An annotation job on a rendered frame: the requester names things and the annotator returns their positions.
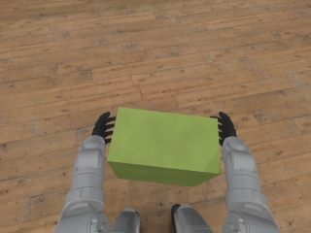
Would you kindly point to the right robot upper arm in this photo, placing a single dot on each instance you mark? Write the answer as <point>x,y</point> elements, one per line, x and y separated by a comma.
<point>241,222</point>

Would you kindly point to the right robot shin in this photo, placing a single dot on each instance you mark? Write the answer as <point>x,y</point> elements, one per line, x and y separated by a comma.
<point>184,206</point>

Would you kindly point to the robot left forearm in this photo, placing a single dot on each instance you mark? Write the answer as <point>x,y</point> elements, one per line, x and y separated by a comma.
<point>86,192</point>

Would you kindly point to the left robot upper arm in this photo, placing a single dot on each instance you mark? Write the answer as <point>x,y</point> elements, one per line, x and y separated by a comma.
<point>89,222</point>

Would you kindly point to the robot right hand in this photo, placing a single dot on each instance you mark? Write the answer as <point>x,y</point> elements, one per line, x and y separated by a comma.
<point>227,127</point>

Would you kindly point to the robot left thigh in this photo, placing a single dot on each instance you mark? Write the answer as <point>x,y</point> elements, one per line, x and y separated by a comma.
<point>126,222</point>

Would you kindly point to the robot left hand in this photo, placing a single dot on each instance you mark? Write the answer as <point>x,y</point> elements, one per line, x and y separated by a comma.
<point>101,127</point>

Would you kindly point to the robot right forearm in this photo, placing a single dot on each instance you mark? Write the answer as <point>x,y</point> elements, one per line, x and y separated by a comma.
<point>242,180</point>

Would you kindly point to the carton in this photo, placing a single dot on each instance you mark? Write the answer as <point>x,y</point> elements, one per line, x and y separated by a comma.
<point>159,147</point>

